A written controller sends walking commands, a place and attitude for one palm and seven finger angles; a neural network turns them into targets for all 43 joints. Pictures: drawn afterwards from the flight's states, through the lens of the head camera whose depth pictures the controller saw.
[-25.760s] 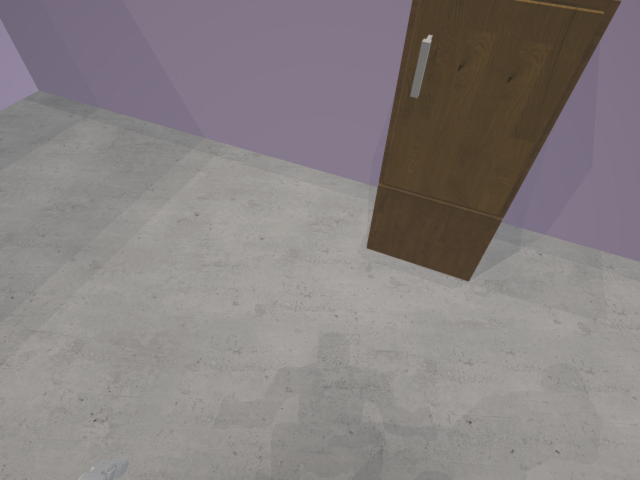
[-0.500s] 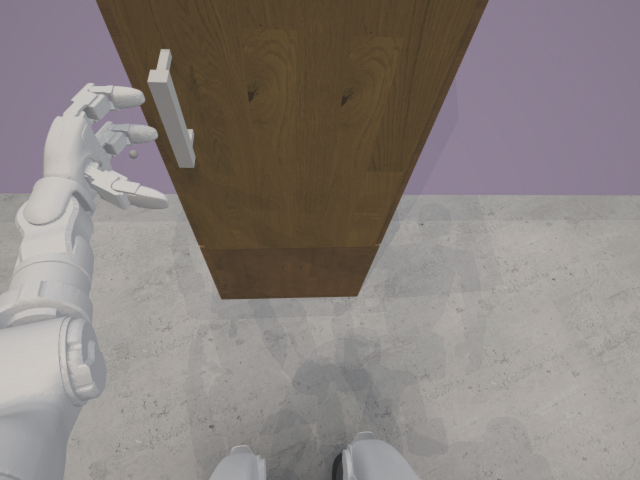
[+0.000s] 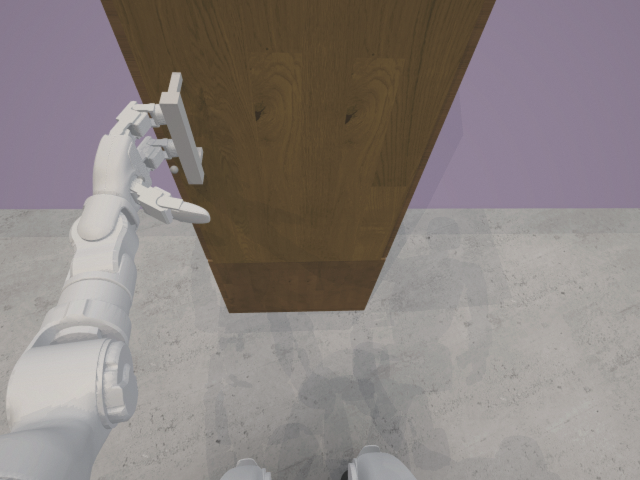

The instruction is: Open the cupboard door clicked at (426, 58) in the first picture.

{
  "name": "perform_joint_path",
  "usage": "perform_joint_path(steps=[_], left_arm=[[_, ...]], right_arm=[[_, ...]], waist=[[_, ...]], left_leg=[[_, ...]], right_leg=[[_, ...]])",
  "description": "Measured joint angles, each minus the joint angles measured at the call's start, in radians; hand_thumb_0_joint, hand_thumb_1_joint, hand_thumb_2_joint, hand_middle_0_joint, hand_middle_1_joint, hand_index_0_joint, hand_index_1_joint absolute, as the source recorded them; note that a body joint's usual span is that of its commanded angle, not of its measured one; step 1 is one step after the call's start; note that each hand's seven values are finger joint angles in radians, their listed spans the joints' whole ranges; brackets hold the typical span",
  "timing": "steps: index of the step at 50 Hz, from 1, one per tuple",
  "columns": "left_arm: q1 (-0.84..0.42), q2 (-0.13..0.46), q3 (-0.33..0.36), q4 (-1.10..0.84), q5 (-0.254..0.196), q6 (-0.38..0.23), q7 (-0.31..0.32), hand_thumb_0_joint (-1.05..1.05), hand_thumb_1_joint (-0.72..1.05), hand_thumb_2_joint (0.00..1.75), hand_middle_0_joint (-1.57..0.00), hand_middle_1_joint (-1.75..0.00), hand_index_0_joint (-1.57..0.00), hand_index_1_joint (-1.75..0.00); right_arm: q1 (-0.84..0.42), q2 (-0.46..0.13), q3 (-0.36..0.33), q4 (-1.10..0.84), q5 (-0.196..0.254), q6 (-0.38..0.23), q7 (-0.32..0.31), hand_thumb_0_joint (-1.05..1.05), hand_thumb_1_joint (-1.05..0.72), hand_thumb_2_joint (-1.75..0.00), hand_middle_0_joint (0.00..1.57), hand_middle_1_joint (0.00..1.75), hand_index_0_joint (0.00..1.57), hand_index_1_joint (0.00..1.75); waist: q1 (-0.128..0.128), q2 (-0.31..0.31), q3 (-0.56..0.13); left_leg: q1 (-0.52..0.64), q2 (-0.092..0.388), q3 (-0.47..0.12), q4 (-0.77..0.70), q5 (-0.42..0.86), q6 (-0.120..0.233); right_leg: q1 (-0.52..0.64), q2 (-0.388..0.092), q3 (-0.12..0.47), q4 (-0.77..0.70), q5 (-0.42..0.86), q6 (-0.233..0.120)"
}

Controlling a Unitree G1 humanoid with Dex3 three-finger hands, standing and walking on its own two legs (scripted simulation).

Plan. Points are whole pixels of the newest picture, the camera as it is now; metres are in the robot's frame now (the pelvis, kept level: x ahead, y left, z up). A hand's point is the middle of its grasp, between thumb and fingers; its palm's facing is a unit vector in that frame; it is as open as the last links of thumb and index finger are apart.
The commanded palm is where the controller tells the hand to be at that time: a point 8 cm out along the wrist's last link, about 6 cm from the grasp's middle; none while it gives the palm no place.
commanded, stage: slide the fingers in behind the handle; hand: left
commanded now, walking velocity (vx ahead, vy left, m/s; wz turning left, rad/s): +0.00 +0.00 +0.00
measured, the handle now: (186, 132) +0.54 +0.15 +0.09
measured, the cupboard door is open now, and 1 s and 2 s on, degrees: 1 1 3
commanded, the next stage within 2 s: close the thumb around the handle in 0.88 s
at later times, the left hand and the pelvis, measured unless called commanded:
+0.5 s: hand (200, 167) +0.48 +0.13 +0.08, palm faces -0.03 -1.00 -0.01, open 14.0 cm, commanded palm +0.46 +0.18 +0.09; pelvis -0.01 -0.01 +0.00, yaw +0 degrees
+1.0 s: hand (200, 169) +0.48 +0.13 +0.08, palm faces -0.03 -1.00 -0.01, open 14.1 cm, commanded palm +0.45 +0.18 +0.09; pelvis -0.01 -0.01 +0.00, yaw +0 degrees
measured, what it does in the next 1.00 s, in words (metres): stands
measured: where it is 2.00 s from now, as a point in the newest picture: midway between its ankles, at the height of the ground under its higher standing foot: outside the picture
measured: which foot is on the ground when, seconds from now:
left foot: down 0.00-1.00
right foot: down 0.00-1.00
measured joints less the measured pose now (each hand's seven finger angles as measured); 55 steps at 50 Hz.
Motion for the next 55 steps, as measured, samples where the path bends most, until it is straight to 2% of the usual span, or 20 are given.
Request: perform_joint_path(steps=[8,14,24,50,55], left_arm=[[-0.035,-0.024,-0.024,0.028,0.020,-0.006,0.051,-0.01,-0.50,0.30,-0.30,-1.20,-0.30,-1.20],[-0.057,-0.026,-0.009,0.042,0.033,-0.018,0.070,-0.01,-0.50,0.30,-0.30,-1.20,-0.30,-1.20],[-0.035,-0.035,-0.013,0.031,0.019,-0.012,0.083,-0.01,-0.50,0.31,-0.30,-1.20,-0.29,-1.20],[-0.030,-0.048,-0.030,0.026,0.021,-0.024,0.086,-0.01,-0.50,0.30,-0.29,-1.20,-0.28,-1.20],[-0.030,-0.050,-0.031,0.032,0.026,-0.025,0.084,-0.01,-0.45,0.33,-0.30,-1.21,-0.29,-1.21]], right_arm=[[-0.012,-0.002,-0.004,0.001,-0.004,-0.010,0.002,0.00,-0.91,-0.90,0.20,0.30,0.21,0.30],[-0.012,-0.002,-0.003,0.008,-0.007,-0.018,0.002,0.00,-0.91,-0.90,0.20,0.30,0.21,0.30],[0.015,-0.003,-0.009,0.014,-0.004,-0.014,0.005,0.00,-0.91,-0.90,0.20,0.30,0.21,0.30],[-0.006,-0.003,-0.013,0.012,-0.004,-0.024,0.003,0.00,-0.91,-0.90,0.20,0.30,0.21,0.30],[-0.008,0.001,-0.009,0.012,-0.004,-0.023,0.004,0.00,-0.91,-0.90,0.20,0.30,0.21,0.30]], waist=[[-0.004,-0.002,0.013],[-0.013,-0.005,0.016],[-0.010,0.003,0.009],[-0.001,-0.002,0.007],[-0.002,-0.003,0.007]], left_leg=[[-0.010,-0.004,-0.003,0.007,0.006,-0.003],[-0.023,-0.001,0.000,0.010,0.009,-0.006],[-0.005,0.004,0.002,-0.005,0.014,-0.012],[-0.003,0.000,-0.001,-0.009,0.014,-0.011],[0.000,-0.002,0.000,-0.009,0.012,-0.009]], right_leg=[[-0.012,-0.004,-0.002,0.014,0.000,-0.003],[-0.031,-0.001,0.001,0.025,0.001,-0.008],[-0.017,0.004,0.003,0.014,0.004,-0.014],[-0.013,0.001,0.001,0.012,0.002,-0.013],[-0.010,0.000,0.002,0.012,0.001,-0.010]])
